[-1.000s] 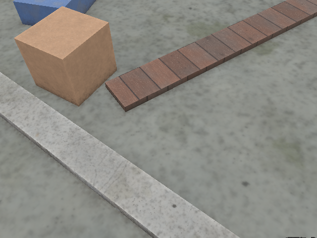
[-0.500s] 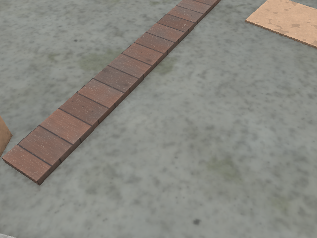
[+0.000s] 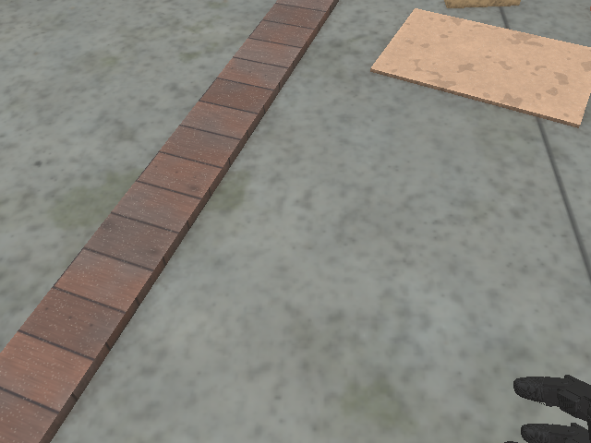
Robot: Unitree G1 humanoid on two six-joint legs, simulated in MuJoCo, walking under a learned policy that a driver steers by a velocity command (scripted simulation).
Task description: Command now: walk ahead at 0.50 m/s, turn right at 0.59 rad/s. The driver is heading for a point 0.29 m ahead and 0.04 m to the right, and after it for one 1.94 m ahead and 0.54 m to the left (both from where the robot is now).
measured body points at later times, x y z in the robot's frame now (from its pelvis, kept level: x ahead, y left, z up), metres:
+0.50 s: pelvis +0.22 +0.07 -0.06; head +0.27 +0.08 +0.38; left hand +0.41 +0.31 -0.17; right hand +0.27 -0.20 -0.19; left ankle +0.25 +0.16 -0.81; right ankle +0.25 -0.11 -0.76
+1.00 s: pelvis +0.25 +0.06 -0.07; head +0.29 +0.06 +0.38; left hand +0.33 +0.36 -0.17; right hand +0.46 -0.18 -0.17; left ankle +0.23 +0.19 -0.77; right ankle +0.28 -0.07 -0.81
